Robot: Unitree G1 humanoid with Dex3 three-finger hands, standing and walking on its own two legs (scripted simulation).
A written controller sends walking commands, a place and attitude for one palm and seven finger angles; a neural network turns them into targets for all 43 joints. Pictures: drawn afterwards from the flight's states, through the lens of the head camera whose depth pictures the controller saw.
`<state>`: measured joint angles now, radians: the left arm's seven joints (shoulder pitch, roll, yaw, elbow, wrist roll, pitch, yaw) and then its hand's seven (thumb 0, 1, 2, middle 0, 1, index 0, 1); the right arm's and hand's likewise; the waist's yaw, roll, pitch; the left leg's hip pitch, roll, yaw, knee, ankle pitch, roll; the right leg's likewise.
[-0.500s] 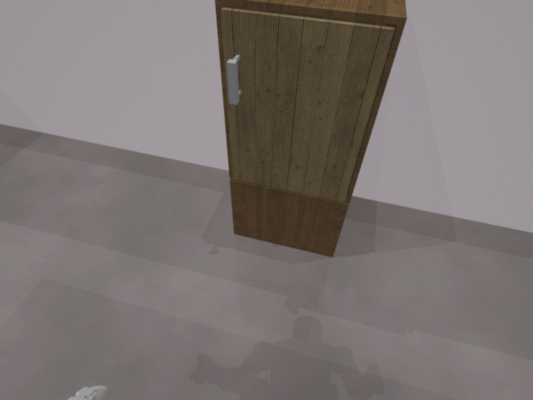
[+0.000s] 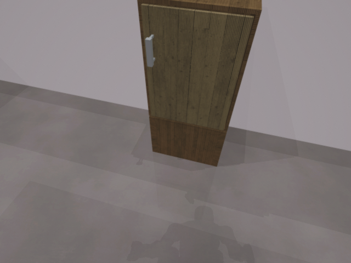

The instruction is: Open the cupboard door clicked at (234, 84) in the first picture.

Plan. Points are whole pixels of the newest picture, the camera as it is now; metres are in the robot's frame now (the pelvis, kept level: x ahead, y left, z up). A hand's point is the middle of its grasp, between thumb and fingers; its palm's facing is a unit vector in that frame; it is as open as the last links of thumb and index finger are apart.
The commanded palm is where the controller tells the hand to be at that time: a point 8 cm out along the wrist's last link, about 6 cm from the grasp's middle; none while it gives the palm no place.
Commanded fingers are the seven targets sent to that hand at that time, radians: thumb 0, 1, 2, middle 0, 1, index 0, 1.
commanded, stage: stand and wait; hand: left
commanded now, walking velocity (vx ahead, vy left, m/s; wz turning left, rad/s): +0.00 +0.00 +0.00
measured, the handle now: (151, 50) +0.93 +0.16 +0.04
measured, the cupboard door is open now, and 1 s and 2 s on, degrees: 0 0 0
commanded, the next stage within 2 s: look at it before walking up in 0.32 s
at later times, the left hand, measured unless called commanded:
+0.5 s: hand out of the picture +0.08 +0.24 -0.15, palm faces -0.04 -0.94 -0.34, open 7.4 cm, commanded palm none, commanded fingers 0.00 0.90 0.90 -0.20 -0.30 -0.20 -0.30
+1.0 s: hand out of the picture +0.07 +0.24 -0.15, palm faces -0.04 -0.94 -0.33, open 7.4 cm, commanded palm none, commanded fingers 0.00 0.90 0.90 -0.20 -0.30 -0.20 -0.30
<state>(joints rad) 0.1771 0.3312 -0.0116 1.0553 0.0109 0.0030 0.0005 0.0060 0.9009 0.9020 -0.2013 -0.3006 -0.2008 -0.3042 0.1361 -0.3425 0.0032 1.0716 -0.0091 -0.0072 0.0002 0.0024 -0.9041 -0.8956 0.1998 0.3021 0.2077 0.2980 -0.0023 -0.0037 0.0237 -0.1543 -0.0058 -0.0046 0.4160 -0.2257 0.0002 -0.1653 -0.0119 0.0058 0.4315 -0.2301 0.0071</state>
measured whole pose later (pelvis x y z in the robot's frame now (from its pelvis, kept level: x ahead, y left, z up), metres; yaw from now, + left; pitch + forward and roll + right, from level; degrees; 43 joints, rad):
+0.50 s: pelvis +0.00 -0.01 +0.00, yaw +0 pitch -2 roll +0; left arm 0.14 0.33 -0.01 1.07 0.01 -0.01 0.00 0.00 0.90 0.90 -0.20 -0.30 -0.20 -0.30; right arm 0.14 -0.34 0.01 1.11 -0.01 -0.01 0.00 0.00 -0.90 -0.90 0.20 0.30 0.21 0.30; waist -0.01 0.00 0.02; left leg -0.14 0.01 0.00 0.37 -0.20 -0.01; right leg -0.15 0.00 0.01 0.39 -0.20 0.00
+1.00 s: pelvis +0.00 -0.01 +0.00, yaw -1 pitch -2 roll +0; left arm 0.16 0.33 -0.01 1.09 0.01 0.00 0.00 0.01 0.90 0.90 -0.20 -0.30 -0.20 -0.30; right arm 0.13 -0.34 0.01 1.11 0.00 -0.01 0.00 0.00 -0.90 -0.90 0.20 0.30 0.21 0.30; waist 0.00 0.00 0.03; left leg -0.12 0.01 0.00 0.36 -0.20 -0.01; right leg -0.14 0.00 0.01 0.37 -0.20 0.00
